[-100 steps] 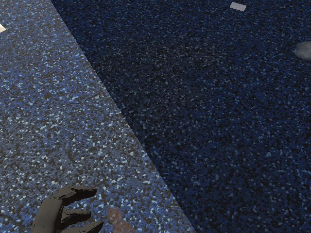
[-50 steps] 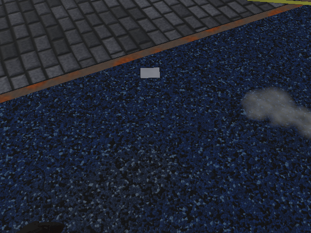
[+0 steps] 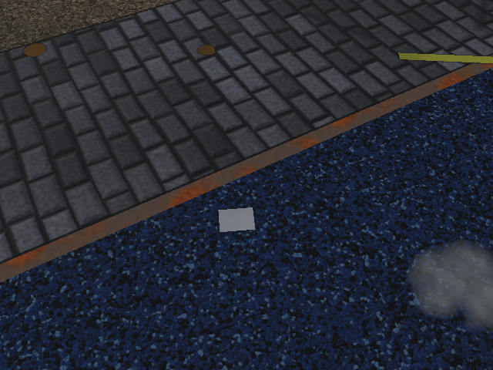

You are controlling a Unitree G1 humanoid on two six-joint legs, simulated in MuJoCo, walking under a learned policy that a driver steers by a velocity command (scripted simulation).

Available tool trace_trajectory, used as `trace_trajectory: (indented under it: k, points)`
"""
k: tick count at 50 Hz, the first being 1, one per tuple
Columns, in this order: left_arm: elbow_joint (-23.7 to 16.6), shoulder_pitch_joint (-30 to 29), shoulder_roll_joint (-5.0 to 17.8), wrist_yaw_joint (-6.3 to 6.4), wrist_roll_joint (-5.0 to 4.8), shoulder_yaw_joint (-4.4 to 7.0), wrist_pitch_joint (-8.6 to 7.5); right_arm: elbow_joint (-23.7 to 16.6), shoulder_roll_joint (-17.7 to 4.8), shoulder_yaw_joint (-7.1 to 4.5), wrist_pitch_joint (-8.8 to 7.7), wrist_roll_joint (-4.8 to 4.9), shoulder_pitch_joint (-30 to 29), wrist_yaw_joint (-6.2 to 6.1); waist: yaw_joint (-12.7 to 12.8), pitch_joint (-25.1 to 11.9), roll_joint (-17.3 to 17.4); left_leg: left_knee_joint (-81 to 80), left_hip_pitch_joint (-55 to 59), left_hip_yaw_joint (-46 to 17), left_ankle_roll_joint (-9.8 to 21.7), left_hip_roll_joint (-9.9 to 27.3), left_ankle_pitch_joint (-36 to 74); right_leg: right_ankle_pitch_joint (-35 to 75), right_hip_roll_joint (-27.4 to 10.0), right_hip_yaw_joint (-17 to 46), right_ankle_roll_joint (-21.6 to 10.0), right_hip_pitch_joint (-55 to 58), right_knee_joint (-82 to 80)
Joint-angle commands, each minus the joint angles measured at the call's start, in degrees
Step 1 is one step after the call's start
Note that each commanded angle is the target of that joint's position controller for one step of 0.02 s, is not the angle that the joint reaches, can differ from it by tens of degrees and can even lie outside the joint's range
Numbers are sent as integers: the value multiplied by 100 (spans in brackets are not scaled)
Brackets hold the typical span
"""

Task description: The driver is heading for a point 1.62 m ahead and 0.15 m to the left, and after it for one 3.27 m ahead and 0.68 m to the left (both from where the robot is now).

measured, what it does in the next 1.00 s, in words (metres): steps on the spot: left foot, then right foot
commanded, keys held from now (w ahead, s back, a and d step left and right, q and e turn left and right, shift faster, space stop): q+shift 0.42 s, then shift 0.04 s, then e+shift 0.54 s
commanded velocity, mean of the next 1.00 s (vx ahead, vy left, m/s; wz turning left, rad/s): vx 0.01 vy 0.00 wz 0.27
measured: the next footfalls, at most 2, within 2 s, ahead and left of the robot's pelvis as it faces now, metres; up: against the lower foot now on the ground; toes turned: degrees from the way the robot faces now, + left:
left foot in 0.10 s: +0.05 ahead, +0.15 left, +0.00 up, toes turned +11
right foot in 0.58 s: +0.16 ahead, -0.03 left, +0.00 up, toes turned +33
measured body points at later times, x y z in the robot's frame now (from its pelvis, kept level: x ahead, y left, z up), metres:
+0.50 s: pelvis +0.02 +0.05 +0.00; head +0.05 +0.08 +0.44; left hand +0.06 +0.37 -0.10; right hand +0.32 -0.13 -0.06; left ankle +0.01 +0.14 -0.74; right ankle +0.14 -0.07 -0.71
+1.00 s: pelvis +0.05 +0.04 +0.00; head +0.09 +0.05 +0.45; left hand +0.16 +0.37 -0.08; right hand +0.24 -0.21 -0.09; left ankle -0.01 +0.14 -0.74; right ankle +0.07 -0.08 -0.67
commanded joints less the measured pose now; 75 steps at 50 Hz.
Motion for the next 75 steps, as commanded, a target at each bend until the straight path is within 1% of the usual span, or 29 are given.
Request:
trace_trajectory:
  k: [1, 5, 6, 7, 8, 10, 12, 17, 23, 28, 29, 30, 31, 33, 35, 41, 42, 44, 45, 46, 50, 54, 60, 61, 62, 63, 64, 66, 75]
  points:
    - [-260, -73, 1173, -35, -81, 423, -69, -596, -279, -23, -58, 4, -238, 138, 151, -780, -977, -872, 375, 318, 204, -44, -124, 1693, -1580, 752, -1125, 818, -577]
    - [-44, 85, 1000, -155, -301, 474, -144, -466, -469, -202, 53, 2, 245, 112, -165, -825, -683, -2661, 1772, 472, 785, -418, 815, 1012, -1438, 163, -357, 399, 571]
    - [13, 325, 760, -198, -193, 433, -141, -391, -987, -387, 29, -8, 636, 15, -227, -753, 430, -3214, 2771, -560, 1171, 56, 2622, -156, -910, -301, 132, -718, 1948]
    - [-502, -28, 475, -194, 40, 306, -155, -574, -1903, -550, -38, -135, 589, -50, -58, -731, 2357, -3388, 3473, -3199, 2369, 1545, 4050, -2722, 59, -140, 671, -2885, 3664]
    - [-587, -707, 780, -135, 58, 380, -186, -678, -1530, -471, -213, -303, 638, 31, -602, -1267, 1336, -3616, 3359, -3333, 2730, 1659, 3543, -2760, 208, 1094, 568, -3109, 4547]
    - [-463, -622, 802, -25, -90, 414, -176, -636, -1227, -359, -357, -148, 97, -1, -183, -872, 552, -3642, 2935, -2511, 2132, 1069, 2573, -1681, 109, 1425, 300, -3125, 4449]
    - [-323, -323, 911, 32, 1, 462, -162, -788, -912, -230, -260, 3, -502, -115, 122, -821, 578, -3570, 2359, -2119, 1848, 731, 2591, -997, 144, 1453, 333, -2675, 4148]
    - [-196, -291, 635, -49, -77, 351, -215, -796, -960, -255, -182, -16, -415, -244, 83, -982, 516, -3428, 2297, -2327, 1755, 353, 2207, -450, 612, 1558, 501, -2232, 2802]
    - [-102, -304, 767, -160, -126, 347, -270, -854, -998, -275, -104, -40, -544, -231, -37, -971, 905, -3249, 2099, -2949, 1694, 255, 1730, -489, 739, 1719, 462, -1503, 1638]
    - [-34, 25, 511, -329, -62, 202, -350, -704, -266, 103, -138, -138, -660, -134, 81, -1089, 729, -2856, 1709, -2607, 1494, 137, 2130, 517, 297, 1403, 138, 240, 38]
    - [-76, -76, 452, -360, 52, 136, -355, -511, 76, 217, -190, -249, -266, -113, -65, -1075, 345, -2788, 1570, -2291, 1186, -182, 1135, 1328, -48, 1927, -22, 747, -404]
    - [-221, -397, 811, -343, 99, 160, -338, -386, -6, 186, -251, -390, 364, -94, -640, -895, -681, -2286, 1543, -1584, 856, -763, -428, 2229, -638, 2722, -413, 613, -420]
    - [-194, -622, 661, -326, 101, 107, -317, -412, -208, 122, -293, -399, 260, -93, -741, -600, -1181, -2525, 1839, -1217, 565, -759, -391, 1440, -868, 3109, -993, -170, -609]
    - [-244, -388, 891, -323, -97, 211, -258, -471, -570, -1, -322, -305, -569, -149, -214, -330, -934, -2602, 2004, -936, 526, -796, 78, 258, -416, 3067, -739, -455, -708]
    - [-299, -176, 1352, -269, -230, 361, -213, -544, -429, -28, -306, -268, -660, -179, -145, -239, -1028, -2447, 1718, -672, 563, -890, -48, 51, -443, 3449, -783, -300, -698]
    - [-591, -163, 1156, -104, -332, 460, 34, -268, -115, -93, -495, -111, -207, -99, -166, -869, -1057, -2879, 1808, -577, 615, -862, 111, 1461, -289, 3875, -895, 283, -16]
    - [-688, -249, 1069, -100, -364, 450, 76, -198, -243, -143, -497, -144, -123, -84, -162, -975, -709, -3097, 2266, -750, 756, -587, 492, 1323, -65, 3572, -703, -141, 277]
    - [-790, -42, 939, -152, -369, 404, 77, -186, -672, -272, -454, -298, -184, -84, 12, -677, 1085, -3751, 2988, -2203, 1687, 919, 2323, -973, 933, 2158, -46, -1757, 1623]
    - [-693, 185, 1106, -196, -289, 488, 60, -310, -555, -233, -477, -361, -438, -122, 85, -706, 1191, -3744, 3078, -2642, 2221, 1775, 3395, -2280, 777, 1816, 209, -2192, 3058]
    - [-599, 287, 1306, -227, -272, 574, 72, -387, -389, -169, -478, -308, -521, -176, 124, -724, 581, -3658, 2963, -2355, 2269, 1838, 3671, -2222, 483, 1743, 344, -2263, 3904]
    - [-665, 22, 792, -328, -342, 383, 202, -289, -522, -176, -412, -186, -584, -292, -48, -321, 399, -3630, 2971, -774, 1832, 1021, 3609, -1100, 52, 1186, 634, -2575, 3882]
    - [-964, -336, 675, -450, -308, 276, 210, -165, -800, -265, -300, -199, -358, -253, -289, -480, 662, -3611, 3053, -152, 1820, 1114, 3439, -950, -91, 787, 588, -1992, 2695]
    - [-790, 444, 1029, -426, -297, 522, 371, 4, -824, -317, -429, 80, -523, -40, 191, -743, 682, -2315, 2471, 793, 1116, 1112, 3321, -131, 395, 229, -12, 30, 565]
    - [-644, 1081, 1408, -315, -271, 696, 350, 96, -639, -271, -480, 37, -269, 0, 473, -965, 13, -1122, 1556, 1070, 684, 724, 2665, 1141, 349, 821, -375, 1322, 23]
    - [-771, 1306, 2316, -214, -260, 880, 296, -305, -135, -106, -529, -304, -430, 7, 279, -1013, -1944, 818, -674, 1115, 140, -142, -1762, 4162, -1206, 3385, -1250, 2605, 93]
    - [-944, 1156, 2228, -302, -13, 792, 88, -460, -288, -91, -566, -324, -809, -34, 524, -1864, -1649, 1817, -1225, -330, 66, -558, -2320, 3659, -1941, 4648, -2305, 2431, -260]
    - [-895, 1005, 1900, -350, -28, 700, -44, -475, -532, -137, -558, -161, -1119, -69, 570, -1585, -988, 1910, -1278, -637, 182, -408, -1899, 2790, -1704, 4153, -2136, 2144, -462]
    - [-839, 471, 1488, -252, -284, 574, -65, -364, -586, -159, -542, -199, -1072, -183, 191, -887, -517, 1169, -1193, -717, 318, -237, -914, 1639, -1039, 3467, -1485, 1435, -560]
    - [-902, 73, 1418, -3, -216, 510, 122, -49, -320, -33, -444, -151, -780, -105, 7, -978, -879, -878, 109, -696, 87, -745, 265, 1013, -384, 3266, -1077, 462, -321]
Velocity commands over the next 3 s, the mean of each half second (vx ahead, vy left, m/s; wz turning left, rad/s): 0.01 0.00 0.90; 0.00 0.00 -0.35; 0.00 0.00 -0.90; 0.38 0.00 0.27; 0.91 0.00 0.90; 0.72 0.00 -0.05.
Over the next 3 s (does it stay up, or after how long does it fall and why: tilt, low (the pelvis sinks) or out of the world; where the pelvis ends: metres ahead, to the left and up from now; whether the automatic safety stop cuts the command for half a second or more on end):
stays up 0.97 0.20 -0.01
